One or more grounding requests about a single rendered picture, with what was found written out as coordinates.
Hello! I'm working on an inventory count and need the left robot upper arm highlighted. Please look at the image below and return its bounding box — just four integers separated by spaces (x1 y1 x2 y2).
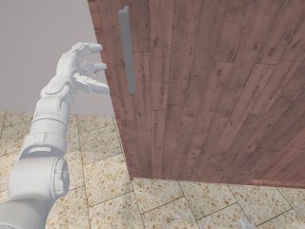
0 156 70 229

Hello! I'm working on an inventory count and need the wardrobe door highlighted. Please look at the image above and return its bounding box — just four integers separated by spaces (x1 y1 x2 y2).
253 128 305 183
96 0 305 185

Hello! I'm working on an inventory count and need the left robot forearm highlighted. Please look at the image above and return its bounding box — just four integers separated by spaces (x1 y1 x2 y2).
8 75 76 197

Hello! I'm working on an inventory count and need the robot left hand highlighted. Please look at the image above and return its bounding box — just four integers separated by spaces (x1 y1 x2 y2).
55 42 110 94

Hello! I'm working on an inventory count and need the handle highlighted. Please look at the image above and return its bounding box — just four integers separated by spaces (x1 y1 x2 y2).
118 6 136 94

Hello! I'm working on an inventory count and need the robot right hand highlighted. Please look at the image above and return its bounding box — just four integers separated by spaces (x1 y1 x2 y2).
237 218 257 229

